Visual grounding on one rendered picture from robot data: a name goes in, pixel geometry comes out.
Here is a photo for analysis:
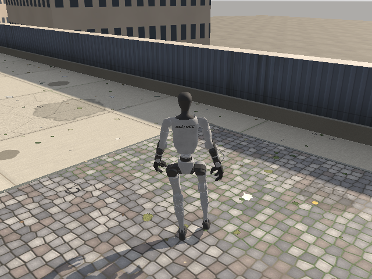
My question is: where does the left robot hand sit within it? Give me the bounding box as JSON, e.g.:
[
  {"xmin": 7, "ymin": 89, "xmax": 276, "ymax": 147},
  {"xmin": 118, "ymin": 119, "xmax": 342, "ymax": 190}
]
[{"xmin": 153, "ymin": 160, "xmax": 167, "ymax": 173}]

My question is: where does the robot left forearm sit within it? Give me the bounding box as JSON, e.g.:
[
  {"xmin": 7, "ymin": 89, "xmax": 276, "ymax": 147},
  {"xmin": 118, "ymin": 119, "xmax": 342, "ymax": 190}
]
[{"xmin": 154, "ymin": 140, "xmax": 164, "ymax": 163}]

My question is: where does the robot right forearm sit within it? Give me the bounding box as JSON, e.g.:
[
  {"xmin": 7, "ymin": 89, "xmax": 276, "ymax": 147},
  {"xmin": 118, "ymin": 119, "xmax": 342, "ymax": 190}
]
[{"xmin": 209, "ymin": 140, "xmax": 221, "ymax": 167}]

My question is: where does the robot left foot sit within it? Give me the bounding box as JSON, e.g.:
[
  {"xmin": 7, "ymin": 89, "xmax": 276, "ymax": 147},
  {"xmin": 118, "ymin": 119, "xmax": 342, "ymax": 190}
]
[{"xmin": 178, "ymin": 225, "xmax": 187, "ymax": 241}]

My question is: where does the humanoid robot head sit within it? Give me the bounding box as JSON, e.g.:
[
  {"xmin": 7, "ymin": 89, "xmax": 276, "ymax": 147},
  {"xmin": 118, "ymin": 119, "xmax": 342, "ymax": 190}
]
[{"xmin": 175, "ymin": 92, "xmax": 195, "ymax": 120}]

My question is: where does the robot right upper arm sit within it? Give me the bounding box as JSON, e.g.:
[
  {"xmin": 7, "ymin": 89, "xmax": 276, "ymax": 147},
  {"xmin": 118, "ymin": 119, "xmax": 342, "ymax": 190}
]
[{"xmin": 197, "ymin": 117, "xmax": 214, "ymax": 149}]

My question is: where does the robot left upper arm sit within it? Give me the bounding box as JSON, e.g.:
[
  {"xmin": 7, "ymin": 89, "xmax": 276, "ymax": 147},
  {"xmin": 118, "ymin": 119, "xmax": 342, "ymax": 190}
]
[{"xmin": 158, "ymin": 117, "xmax": 173, "ymax": 149}]

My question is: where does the right robot hand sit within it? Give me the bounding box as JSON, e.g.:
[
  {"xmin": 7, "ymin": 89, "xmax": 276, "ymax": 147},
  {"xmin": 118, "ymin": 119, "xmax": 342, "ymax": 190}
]
[{"xmin": 210, "ymin": 165, "xmax": 224, "ymax": 181}]

